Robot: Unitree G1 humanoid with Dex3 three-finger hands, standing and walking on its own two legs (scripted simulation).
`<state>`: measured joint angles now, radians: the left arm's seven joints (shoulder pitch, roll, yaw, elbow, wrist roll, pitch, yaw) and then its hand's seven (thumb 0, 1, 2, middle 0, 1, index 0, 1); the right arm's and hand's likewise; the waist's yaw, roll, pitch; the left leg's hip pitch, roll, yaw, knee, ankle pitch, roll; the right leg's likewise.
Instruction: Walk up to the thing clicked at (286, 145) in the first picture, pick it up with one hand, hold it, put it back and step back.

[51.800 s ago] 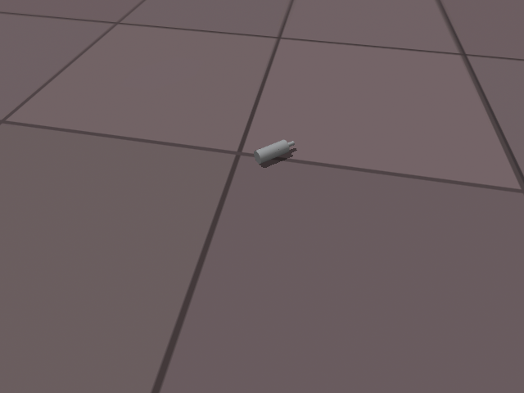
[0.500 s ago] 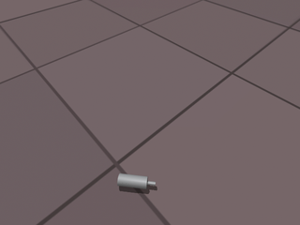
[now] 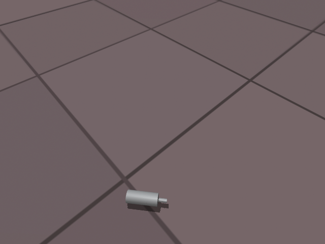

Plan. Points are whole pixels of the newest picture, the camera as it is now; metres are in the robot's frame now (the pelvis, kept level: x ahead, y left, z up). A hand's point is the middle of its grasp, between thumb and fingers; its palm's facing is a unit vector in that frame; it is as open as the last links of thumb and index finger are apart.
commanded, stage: stand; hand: left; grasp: from above
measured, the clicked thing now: (146, 198) +0.47 +0.12 -0.74
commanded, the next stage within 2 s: step back in 0.40 s
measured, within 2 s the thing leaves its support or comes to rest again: neither
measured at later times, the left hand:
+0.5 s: hand out of the picture +0.08 +0.26 -0.16, palm faces +0.03 -0.94 -0.35, open 7.4 cm
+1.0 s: hand out of the picture +0.05 +0.32 -0.18, palm faces -0.08 -0.92 -0.37, open 7.4 cm
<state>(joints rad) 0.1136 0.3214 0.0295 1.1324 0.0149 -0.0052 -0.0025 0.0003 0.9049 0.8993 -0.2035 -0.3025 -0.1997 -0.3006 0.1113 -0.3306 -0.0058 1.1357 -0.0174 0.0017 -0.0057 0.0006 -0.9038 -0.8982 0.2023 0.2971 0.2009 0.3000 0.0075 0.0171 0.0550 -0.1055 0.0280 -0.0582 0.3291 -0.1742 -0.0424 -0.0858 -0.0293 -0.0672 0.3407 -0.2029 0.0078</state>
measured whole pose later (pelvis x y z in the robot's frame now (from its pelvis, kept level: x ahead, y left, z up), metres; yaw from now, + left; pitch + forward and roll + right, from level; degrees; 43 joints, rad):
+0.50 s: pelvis -0.01 +0.00 +0.00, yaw +0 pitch -2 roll +0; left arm 0.09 0.34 0.06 1.07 -0.01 0.00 0.00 0.00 0.90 0.90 -0.21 -0.30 -0.20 -0.30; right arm 0.08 -0.36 -0.02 1.07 0.00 0.03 0.00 0.00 -0.90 -0.90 0.20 0.30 0.20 0.30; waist 0.00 0.02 0.12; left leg -0.23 0.02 -0.05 0.54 -0.20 -0.01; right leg -0.15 -0.03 -0.07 0.42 -0.23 0.00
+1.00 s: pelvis -0.08 +0.06 -0.02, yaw -3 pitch -1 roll +0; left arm 0.09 0.39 0.07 0.89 0.00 0.06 0.01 0.00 0.91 0.90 -0.20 -0.30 -0.20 -0.30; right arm 0.13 -0.35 -0.03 0.86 -0.02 0.03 -0.02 0.00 -0.90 -0.90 0.21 0.30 0.20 0.30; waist -0.02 -0.02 0.22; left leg -0.33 -0.01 0.04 0.62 -0.27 0.05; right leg -0.34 0.05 0.10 0.92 -0.52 0.01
